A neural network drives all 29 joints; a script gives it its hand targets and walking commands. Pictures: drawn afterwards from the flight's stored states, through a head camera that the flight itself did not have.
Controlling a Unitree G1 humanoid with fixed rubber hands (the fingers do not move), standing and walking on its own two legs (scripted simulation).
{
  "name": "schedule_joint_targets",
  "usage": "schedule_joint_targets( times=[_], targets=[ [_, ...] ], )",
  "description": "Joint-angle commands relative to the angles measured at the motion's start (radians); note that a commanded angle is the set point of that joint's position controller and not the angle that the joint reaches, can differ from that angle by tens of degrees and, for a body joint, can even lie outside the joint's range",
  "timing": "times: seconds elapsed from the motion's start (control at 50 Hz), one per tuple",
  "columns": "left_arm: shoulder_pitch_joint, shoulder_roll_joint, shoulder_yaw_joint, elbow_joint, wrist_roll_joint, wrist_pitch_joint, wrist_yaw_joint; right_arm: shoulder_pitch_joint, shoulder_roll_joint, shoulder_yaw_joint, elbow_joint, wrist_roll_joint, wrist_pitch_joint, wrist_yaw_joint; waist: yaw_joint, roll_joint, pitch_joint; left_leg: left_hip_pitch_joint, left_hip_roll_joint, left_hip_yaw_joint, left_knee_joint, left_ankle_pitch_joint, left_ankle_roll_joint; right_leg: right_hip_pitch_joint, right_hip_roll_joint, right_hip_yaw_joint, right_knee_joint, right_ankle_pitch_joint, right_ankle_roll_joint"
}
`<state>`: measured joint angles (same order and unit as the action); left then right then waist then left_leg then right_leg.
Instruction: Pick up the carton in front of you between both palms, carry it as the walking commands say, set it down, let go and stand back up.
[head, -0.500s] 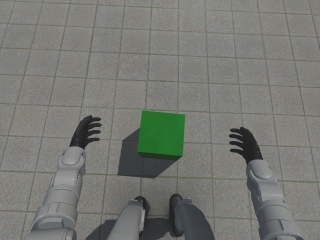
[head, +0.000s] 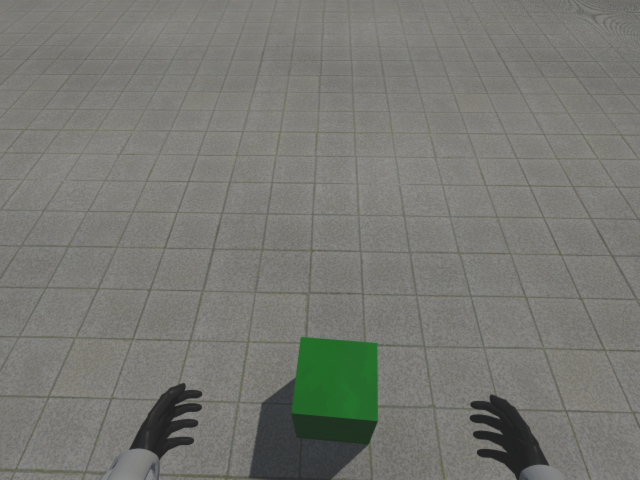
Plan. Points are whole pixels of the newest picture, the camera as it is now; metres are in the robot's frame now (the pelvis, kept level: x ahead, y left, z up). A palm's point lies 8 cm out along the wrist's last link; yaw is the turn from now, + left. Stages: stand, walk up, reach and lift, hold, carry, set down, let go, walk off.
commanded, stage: let go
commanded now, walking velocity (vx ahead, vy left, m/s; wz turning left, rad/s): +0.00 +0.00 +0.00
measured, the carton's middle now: (335, 392) +0.42 -0.01 -0.65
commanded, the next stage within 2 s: stand in 0.30 s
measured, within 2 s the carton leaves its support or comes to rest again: neither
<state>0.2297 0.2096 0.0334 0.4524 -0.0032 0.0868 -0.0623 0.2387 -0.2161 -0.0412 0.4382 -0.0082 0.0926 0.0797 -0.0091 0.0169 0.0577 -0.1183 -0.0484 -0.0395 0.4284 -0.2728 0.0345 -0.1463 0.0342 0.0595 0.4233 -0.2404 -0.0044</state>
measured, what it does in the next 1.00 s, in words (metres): stands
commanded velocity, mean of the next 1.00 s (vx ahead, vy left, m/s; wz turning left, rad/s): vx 0.00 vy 0.00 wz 0.00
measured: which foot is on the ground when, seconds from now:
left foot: down 0.00-1.00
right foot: down 0.00-1.00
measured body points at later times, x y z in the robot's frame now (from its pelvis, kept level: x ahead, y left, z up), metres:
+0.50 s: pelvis +0.01 -0.02 -0.01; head +0.01 -0.02 +0.44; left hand +0.15 +0.26 -0.09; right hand +0.17 -0.28 -0.09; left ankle -0.03 +0.10 -0.74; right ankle -0.01 -0.12 -0.74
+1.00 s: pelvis +0.02 -0.01 +0.00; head +0.02 -0.01 +0.45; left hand +0.16 +0.29 -0.10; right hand +0.17 -0.30 -0.10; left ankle -0.03 +0.10 -0.74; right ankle -0.01 -0.12 -0.74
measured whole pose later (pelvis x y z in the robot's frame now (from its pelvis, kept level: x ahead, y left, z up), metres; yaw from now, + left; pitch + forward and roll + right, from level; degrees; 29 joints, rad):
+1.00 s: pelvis +0.02 -0.01 +0.00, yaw +1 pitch -1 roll +0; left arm 0.17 0.34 0.03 0.77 0.03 0.00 0.03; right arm 0.16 -0.34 -0.03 0.77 -0.03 0.00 -0.03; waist 0.00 0.00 0.00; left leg -0.13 -0.04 -0.05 0.47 -0.32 0.02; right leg -0.16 0.04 0.03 0.47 -0.30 -0.02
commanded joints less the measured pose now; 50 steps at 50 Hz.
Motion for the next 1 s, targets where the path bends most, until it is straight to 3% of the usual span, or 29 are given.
schedule_joint_targets(
  times=[0.0, 0.22, 0.24, 0.28, 0.3, 0.32, 0.38, 0.48, 0.56, 0.78, 0.98],
  targets=[
    [-0.078, 0.084, 0.028, -0.12, 0.005, 0.046, -0.006, -0.079, -0.103, -0.033, -0.127, -0.021, 0.051, 0.004, 0.004, -0.017, 0.051, -0.105, 0.059, 0.0, -0.124, 0.01, -0.024, 0.141, 0.009, -0.056, -0.024, 0.058, 0.018],
    [-0.057, 0.09, 0.04, -0.134, 0.017, 0.059, -0.01, -0.058, -0.088, -0.029, -0.133, -0.008, 0.063, -0.004, 0.007, -0.008, 0.02, -0.014, 0.026, 0.014, -0.055, 0.146, -0.035, 0.118, -0.002, -0.033, -0.022, 0.146, 0.015],
    [-0.011, 0.089, 0.039, -0.086, -0.007, 0.026, 0.007, -0.096, -0.1, -0.042, -0.182, -0.026, 0.115, -0.03, 0.01, -0.027, -0.027, 0.032, 0.03, 0.007, -0.029, 0.205, -0.03, 0.106, 0.023, -0.043, 0.0, 0.134, 0.02],
    [-0.012, 0.094, 0.036, -0.087, -0.004, 0.016, 0.02, -0.078, -0.105, -0.026, -0.167, -0.023, 0.13, -0.045, 0.015, -0.004, -0.025, 0.029, 0.026, 0.003, -0.014, 0.239, -0.031, 0.086, 0.02, -0.038, 0.012, 0.149, 0.017],
    [-0.049, 0.219, 0.061, 0.024, 0.033, -0.014, 0.06, -0.111, -0.195, -0.045, -0.015, -0.021, 0.042, -0.086, 0.031, 0.02, -0.002, -0.119, 0.062, -0.023, 0.023, 0.123, -0.057, -0.031, -0.061, 0.007, -0.011, 0.117, 0.031],
    [-0.041, 0.243, 0.066, 0.038, 0.044, -0.032, 0.072, -0.077, -0.185, -0.043, 0.007, -0.026, 0.007, -0.101, 0.02, -0.009, -0.015, -0.111, 0.055, -0.03, 0.009, 0.036, -0.05, -0.04, -0.075, 0.035, -0.029, 0.044, 0.029],
    [-0.077, 0.234, 0.062, 0.054, 0.05, -0.062, 0.083, -0.061, -0.193, -0.046, 0.051, -0.029, -0.043, -0.106, 0.0, -0.027, -0.015, -0.082, 0.061, -0.049, 0.019, -0.007, -0.038, -0.098, -0.092, 0.075, -0.055, -0.079, 0.004],
    [-0.076, 0.219, 0.05, 0.121, 0.04, -0.086, 0.079, -0.083, -0.21, -0.043, 0.118, -0.029, -0.081, -0.098, 0.009, -0.003, -0.114, -0.048, 0.099, -0.071, 0.042, 0.233, -0.034, -0.019, -0.09, 0.051, 0.007, 0.216, 0.0],
    [-0.064, 0.238, 0.049, 0.16, 0.035, -0.087, 0.082, -0.082, -0.226, -0.04, 0.159, -0.025, -0.089, -0.101, 0.015, -0.015, -0.158, -0.027, 0.107, -0.071, 0.05, 0.344, -0.038, 0.019, -0.097, 0.046, 0.029, 0.33, -0.004],
    [-0.068, 0.276, 0.043, 0.233, 0.038, -0.094, 0.092, -0.084, -0.267, -0.032, 0.249, -0.026, -0.1, -0.11, 0.013, -0.012, -0.13, -0.011, 0.12, -0.081, 0.027, 0.415, -0.03, 0.019, -0.106, 0.047, 0.034, 0.372, -0.009],
    [-0.091, 0.283, 0.035, 0.278, 0.034, -0.101, 0.091, -0.111, -0.278, -0.023, 0.3, -0.022, -0.108, -0.112, 0.011, -0.006, -0.113, -0.008, 0.126, -0.095, -0.016, 0.357, -0.024, 0.032, -0.113, 0.055, 0.002, 0.307, -0.013]
  ],
)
